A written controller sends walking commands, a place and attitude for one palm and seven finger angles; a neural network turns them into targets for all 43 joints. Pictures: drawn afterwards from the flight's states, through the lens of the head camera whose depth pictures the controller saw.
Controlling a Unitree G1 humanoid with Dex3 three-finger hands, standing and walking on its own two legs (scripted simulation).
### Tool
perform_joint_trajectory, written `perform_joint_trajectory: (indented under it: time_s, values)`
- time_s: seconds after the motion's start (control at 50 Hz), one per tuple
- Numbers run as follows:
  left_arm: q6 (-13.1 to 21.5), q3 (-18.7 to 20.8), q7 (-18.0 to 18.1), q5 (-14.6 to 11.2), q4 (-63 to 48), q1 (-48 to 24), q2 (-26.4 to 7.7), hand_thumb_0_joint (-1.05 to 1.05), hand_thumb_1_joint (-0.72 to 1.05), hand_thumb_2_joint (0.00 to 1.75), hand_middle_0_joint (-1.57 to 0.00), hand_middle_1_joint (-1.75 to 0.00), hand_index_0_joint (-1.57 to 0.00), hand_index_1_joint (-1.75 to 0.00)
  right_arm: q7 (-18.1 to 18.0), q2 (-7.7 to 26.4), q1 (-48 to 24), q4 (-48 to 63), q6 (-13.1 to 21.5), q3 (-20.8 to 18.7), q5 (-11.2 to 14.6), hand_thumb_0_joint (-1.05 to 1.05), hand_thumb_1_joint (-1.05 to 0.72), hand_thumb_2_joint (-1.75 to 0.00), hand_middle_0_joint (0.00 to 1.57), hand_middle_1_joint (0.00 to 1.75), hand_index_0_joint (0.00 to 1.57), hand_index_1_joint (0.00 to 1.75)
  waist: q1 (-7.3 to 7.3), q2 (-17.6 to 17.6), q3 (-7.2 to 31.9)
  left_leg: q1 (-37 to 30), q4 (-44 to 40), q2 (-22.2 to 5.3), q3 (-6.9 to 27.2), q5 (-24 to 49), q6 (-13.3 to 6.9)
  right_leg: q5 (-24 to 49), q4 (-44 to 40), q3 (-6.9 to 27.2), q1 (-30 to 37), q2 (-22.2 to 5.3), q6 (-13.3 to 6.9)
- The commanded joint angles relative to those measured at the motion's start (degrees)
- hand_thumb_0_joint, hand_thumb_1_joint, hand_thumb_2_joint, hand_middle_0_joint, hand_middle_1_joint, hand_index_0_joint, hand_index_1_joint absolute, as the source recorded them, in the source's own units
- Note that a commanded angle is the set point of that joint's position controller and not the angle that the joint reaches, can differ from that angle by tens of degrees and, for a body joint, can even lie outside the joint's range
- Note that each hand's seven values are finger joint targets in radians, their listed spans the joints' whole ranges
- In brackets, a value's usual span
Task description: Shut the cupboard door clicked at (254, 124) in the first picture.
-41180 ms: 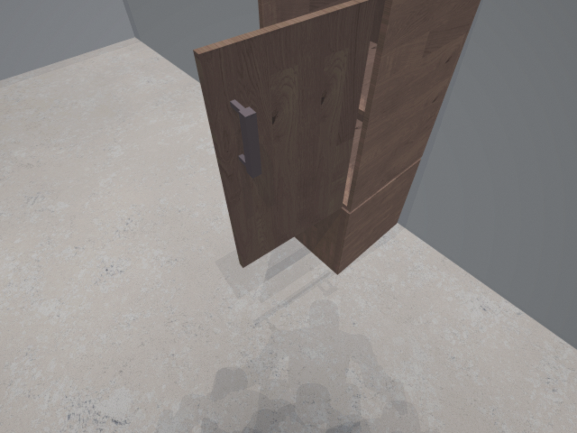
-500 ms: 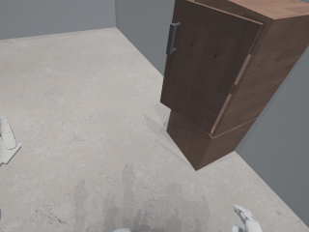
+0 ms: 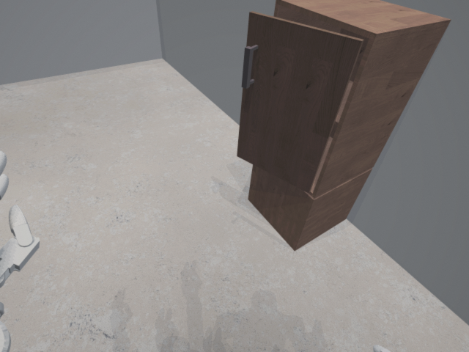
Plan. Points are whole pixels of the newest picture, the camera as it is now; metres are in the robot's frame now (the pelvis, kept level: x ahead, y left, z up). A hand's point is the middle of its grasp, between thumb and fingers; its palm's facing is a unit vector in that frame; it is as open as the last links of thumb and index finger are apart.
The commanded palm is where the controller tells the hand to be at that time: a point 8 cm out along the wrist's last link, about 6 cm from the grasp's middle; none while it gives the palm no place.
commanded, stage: stop stepping back and stand still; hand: left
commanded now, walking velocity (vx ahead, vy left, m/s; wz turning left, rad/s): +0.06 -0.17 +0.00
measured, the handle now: (250, 66) +0.99 +0.00 +0.09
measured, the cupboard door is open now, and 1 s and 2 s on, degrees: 20 20 20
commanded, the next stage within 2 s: let the arm hang, fingers relaxed in 0.70 s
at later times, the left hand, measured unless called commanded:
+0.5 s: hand (67, 213) +0.25 +0.26 +0.16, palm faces +0.39 -0.81 -0.45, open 7.4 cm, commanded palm +0.19 +0.30 +0.18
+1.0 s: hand (113, 339) +0.18 +0.23 -0.10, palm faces -0.04 -0.94 -0.33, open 7.4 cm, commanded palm none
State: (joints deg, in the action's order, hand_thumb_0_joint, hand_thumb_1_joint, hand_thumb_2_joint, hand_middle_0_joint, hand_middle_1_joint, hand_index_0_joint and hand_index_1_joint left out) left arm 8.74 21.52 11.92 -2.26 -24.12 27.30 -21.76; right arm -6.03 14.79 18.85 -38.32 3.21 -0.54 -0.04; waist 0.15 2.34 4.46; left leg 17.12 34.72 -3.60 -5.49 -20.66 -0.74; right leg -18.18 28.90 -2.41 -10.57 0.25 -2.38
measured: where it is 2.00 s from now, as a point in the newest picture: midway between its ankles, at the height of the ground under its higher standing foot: outside the picture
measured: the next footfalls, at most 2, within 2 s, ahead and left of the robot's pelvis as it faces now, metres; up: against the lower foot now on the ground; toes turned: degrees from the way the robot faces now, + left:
left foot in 0.02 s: +0.07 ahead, +0.12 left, +0.00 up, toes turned +2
right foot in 0.26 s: +0.06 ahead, -0.10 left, +0.00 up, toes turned -7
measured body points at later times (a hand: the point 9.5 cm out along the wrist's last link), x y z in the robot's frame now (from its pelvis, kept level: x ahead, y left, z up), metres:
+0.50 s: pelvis +0.04 +0.01 +0.00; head +0.05 +0.02 +0.45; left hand +0.23 +0.30 +0.18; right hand +0.17 -0.24 -0.10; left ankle +0.03 +0.12 -0.74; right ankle +0.02 -0.09 -0.74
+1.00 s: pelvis +0.01 +0.02 +0.00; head +0.02 +0.01 +0.44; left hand +0.18 +0.28 -0.08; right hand +0.14 -0.24 -0.12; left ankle +0.03 +0.12 -0.74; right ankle +0.02 -0.09 -0.74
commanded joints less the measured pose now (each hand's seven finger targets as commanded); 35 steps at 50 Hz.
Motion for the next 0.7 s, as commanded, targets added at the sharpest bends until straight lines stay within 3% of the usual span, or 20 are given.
perform_joint_trajectory:
  time_s: [0.0, 0.02, 0.04, 0.06, 0.1, 0.14, 0.18, 0.22, 0.24, 0.28, 0.3, 0.32, 0.34, 0.38, 0.4, 0.44, 0.46, 0.48, 0.62, 0.68]
  values:
    - [6.03, 9.17, 0.85, 0.4, -23.06, -6.17, -15.11, 0.0, 0.9, 0.9, -0.2, -0.3, -0.2, -0.3, -0.76, 6.62, -9.58, 11.83, 5.04, -2.89, 0.21, 0.0, -0.9, -0.9, 0.2, 0.3, 0.2, 0.3, 1.15, -21.11, -0.26, -19.43, -17.39, -15.84, 23.9, 6.43, -6.88, -7.92, 16.6, -1.03, -21.36, 0.8, 0.98]
    - [6.86, 10.59, 0.18, 0.17, -21.23, -4.13, -16.23, 0.0, 0.9, 0.9, -0.2, -0.3, -0.2, -0.3, -0.12, 5.1, -10.18, 10.4, 5.17, -2.26, -0.11, 0.0, -0.9, -0.9, 0.2, 0.3, 0.2, 0.3, 1.3, -17.6, -0.49, -13.67, -21.8, -18.37, 26.34, -0.28, -8.33, -12.16, 21.37, 0.91, -20.14, 0.37, 1.66]
    - [6.59, 11.93, -0.16, 0.44, -21.58, -3.67, -17.13, 0.0, 0.9, 0.9, -0.2, -0.3, -0.2, -0.3, 0.14, 4.38, -10.43, 9.51, 5.38, -2.08, -0.66, 0.0, -0.9, -0.9, 0.2, 0.3, 0.2, 0.3, 1.62, -17.85, -3.19, -7.27, -23.59, -18.29, 26.38, -5.61, -9.09, -10.32, 23.73, 2.08, -18.75, -0.95, 1.7]
    - [6.38, 11.83, -0.52, 0.49, -21.86, -2.96, -16.3, 0.0, 0.9, 0.9, -0.2, -0.3, -0.2, -0.3, 0.64, 4.02, -10.33, 9.06, 5.56, -1.97, -0.71, 0.0, -0.9, -0.9, 0.2, 0.3, 0.2, 0.3, 1.65, -16.94, -5.03, -3.51, -23.65, -17.56, 22.98, -6.6, -9.05, -7.48, 22.81, 2.29, -17.07, -1.97, 1.85]
    - [6.27, 12.09, -0.77, 0.76, -21.76, -0.53, -15.43, 0.0, 0.9, 0.9, -0.2, -0.3, -0.2, -0.3, 1.52, 3.75, -10.17, 8.46, 5.73, -1.93, -0.13, 0.0, -0.9, -0.9, 0.2, 0.3, 0.2, 0.3, 0.69, -16.53, -4.5, 0.58, -21.85, -13.71, 12.91, -6.88, -6.36, -3.43, 15.42, -0.83, -10.45, -1.05, 2.09]
    - [5.66, 10.89, -0.73, 0.48, -17.98, 2.95, -13.21, 0.0, 0.9, 0.9, -0.2, -0.3, -0.2, -0.3, 1.72, 3.97, -9.96, 9.3, 5.12, -1.61, 0.04, 0.0, -0.9, -0.9, 0.2, 0.3, 0.2, 0.3, 0.85, -16.1, -4.79, 5.93, -19.94, -12.43, 8.41, -10.27, -4.69, -0.82, 8.13, -3.65, -2.54, 0.52, 2.44]
    - [5.18, 11.45, -0.78, 0.32, -14.64, 3.76, -13.41, 0.0, 0.9, 0.9, -0.2, -0.3, -0.2, -0.3, 1.84, 4.01, -9.53, 9.92, 4.35, -1.6, 0.28, 0.0, -0.9, -0.9, 0.2, 0.3, 0.2, 0.3, 0.87, -12.12, -4.16, 9.4, -15.9, -10.61, 5.85, -12.26, -3.26, 0.48, 1.33, -3.48, 3.8, 0.8, 2.41]
    - [4.79, 11.03, -0.75, -0.07, -12.62, 3.32, -12.8, 0.0, 0.9, 0.9, -0.2, -0.3, -0.2, -0.3, 1.95, 3.73, -8.97, 10.17, 3.63, -1.49, 0.42, 0.0, -0.9, -0.9, 0.2, 0.3, 0.2, 0.3, 1.49, -7.11, -3.9, 10.17, -9.95, -7.32, 3.88, -9.03, -2.02, 0.81, -3.04, 1.78, 4.59, -1.96, 0.56]
    - [4.98, 12.17, -0.47, -0.23, -12.46, 2.14, -14.17, 0.0, 0.9, 0.9, -0.2, -0.3, -0.2, -0.3, 1.9, 3.72, -8.6, 10.08, 3.46, -1.54, 0.22, 0.0, -0.9, -0.9, 0.2, 0.3, 0.2, 0.3, 1.76, -4.54, -3.22, 9.52, -6.83, -5.55, 3.14, -5.51, -1.61, 4.02, -3.96, 6.19, 3.74, -4.56, -1.0]
    - [4.09, 10.85, -0.45, -0.74, -11.56, 4.1, -13.14, 0.0, 0.9, 0.9, -0.2, -0.3, -0.2, -0.3, 2.28, 2.67, -8.37, 9.38, 3.08, -1.88, 0.81, 0.0, -0.9, -0.9, 0.2, 0.3, 0.2, 0.3, 1.13, 6.21, -0.39, 6.88, 3.29, 0.02, 0.13, -2.42, 0.41, 4.57, -9.24, 18.41, 0.91, -11.47, -4.1]
    - [3.84, 10.77, 0.02, -0.71, -13.15, 3.8, -13.63, 0.0, 0.9, 0.9, -0.2, -0.3, -0.2, -0.3, 2.48, 2.79, -8.72, 9.28, 2.65, -1.85, 0.85, 0.0, -0.9, -0.9, 0.2, 0.3, 0.2, 0.3, 1.23, 7.1, 0.65, 8.55, 6.28, 0.75, 0.91, -1.39, 1.05, 9.63, -10.01, 21.07, 3.75, -14.73, -6.46]
    - [4.21, 10.29, 0.28, -0.49, -14.2, 3.39, -13.43, 0.0, 0.9, 0.9, -0.2, -0.3, -0.2, -0.3, 2.58, 2.14, -9.55, 9.38, 2.44, -1.24, 0.73, 0.0, -0.9, -0.9, 0.2, 0.3, 0.2, 0.3, 1.18, 6.95, 0.53, 9.17, 5.83, 0.86, 2.3, -2.56, 1.18, 16.5, -9.17, 20.19, 5.58, -15.64, -7.38]
    - [4.57, 10.11, 0.38, -0.19, -15.7, 2.17, -13.42, 0.0, 0.9, 0.9, -0.2, -0.3, -0.2, -0.3, 2.55, 2.15, -9.98, 9.47, 2.34, -1.03, 0.71, 0.0, -0.9, -0.9, 0.2, 0.3, 0.2, 0.3, 1.26, 5.7, 0.8, 7.71, 2.42, 0.69, 3.0, -2.18, 1.04, 21.78, -7.24, 17.25, 6.3, -15.29, -6.93]
    - [5.22, 10.98, 0.56, 0.12, -16.53, 2.44, -14.11, 0.0, 0.9, 0.9, -0.2, -0.3, -0.2, -0.3, 1.91, 2.08, -10.32, 9.32, 2.1, -0.95, 0.56, 0.0, -0.9, -0.9, 0.2, 0.3, 0.2, 0.3, 1.45, 3.49, 2.33, 0.55, -6.46, 0.65, 3.17, 8.75, 0.5, 26.59, -2.59, 9.87, 5.4, -11.3, -3.26]
    - [5.34, 11.83, 0.49, 0.08, -18.48, 1.96, -15.16, 0.0, 0.9, 0.9, -0.2, -0.3, -0.2, -0.3, 1.48, 2.9, -11.23, 9.84, 2.14, -1.54, 0.68, 0.0, -0.9, -0.9, 0.2, 0.3, 0.2, 0.3, 1.14, -1.12, 3.58, -4.3, -8.44, -1.3, 4.24, 18.38, 0.07, 27.59, 0.07, 6.82, 3.79, -8.62, -1.14]
    - [5.8, 11.61, 0.09, 0.29, -19.56, 2.5, -14.69, 0.0, 0.9, 0.9, -0.2, -0.3, -0.2, -0.3, 1.28, 2.64, -11.6, 10.42, 2.17, -1.04, 0.4, 0.0, -0.9, -0.9, 0.2, 0.3, 0.2, 0.3, 0.75, -11.24, 2.62, -7.03, -9.84, -5.86, 8.89, 32.87, -1.24, 24.16, 2.84, 1.84, 0.95, -3.47, 1.73]
    - [6.05, 11.06, -0.1, 0.53, -19.95, 1.95, -14.34, 0.0, 0.9, 0.9, -0.2, -0.3, -0.2, -0.3, 1.4, 2.55, -11.48, 10.57, 2.21, -1.02, 0.41, 0.0, -0.9, -0.9, 0.2, 0.3, 0.2, 0.3, 0.63, -12.14, 1.94, -6.51, -9.52, -6.38, 9.16, 35.67, -1.14, 22.4, 2.45, 0.87, 0.95, -2.51, 1.88]
    - [6.13, 10.92, -0.22, 0.52, -19.32, 2.04, -14.1, 0.0, 0.9, 0.9, -0.2, -0.3, -0.2, -0.3, 1.55, 2.83, -11.17, 10.69, 2.31, -1.21, 0.54, 0.0, -0.9, -0.9, 0.2, 0.3, 0.2, 0.3, 0.59, -11.74, 1.84, -5.51, -9.2, -6.31, 8.53, 35.25, -0.93, 21.35, 1.5, 0.78, 1.98, -2.23, 1.76]
    - [5.62, 10.91, -0.64, -0.72, -15.39, 8.4, -12.45, 0.0, 0.9, 0.9, -0.2, -0.3, -0.2, -0.3, 2.01, 3.05, -9.58, 12.02, 1.25, -1.79, 1.28, 0.0, -0.9, -0.9, 0.2, 0.3, 0.2, 0.3, 1.33, -6.18, 6.09, -2.95, -5.49, -3.45, 3.89, 30.47, 0.75, 36.24, 0.21, 4.32, 7.88, -5.52, 0.71]
    - [5.26, 10.9, -0.59, -0.91, -15.57, 8.05, -12.8, 0.0, 0.9, 0.9, -0.2, -0.3, -0.2, -0.3, 1.75, 3.16, -9.95, 12.68, 0.63, -1.7, 1.34, 0.0, -0.9, -0.9, 0.2, 0.3, 0.2, 0.3, 1.25, -5.16, 5.72, -2.47, -6.59, -3.39, 4.28, 27.44, 0.59, 34.3, -0.21, 4.47, 6.99, -5.43, 1.09]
